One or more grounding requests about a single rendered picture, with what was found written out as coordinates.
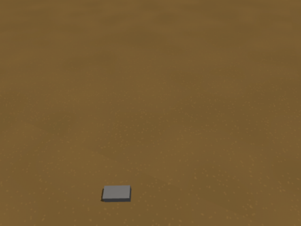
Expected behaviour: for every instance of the carton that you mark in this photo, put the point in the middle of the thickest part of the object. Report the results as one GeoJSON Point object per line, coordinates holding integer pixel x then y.
{"type": "Point", "coordinates": [117, 194]}

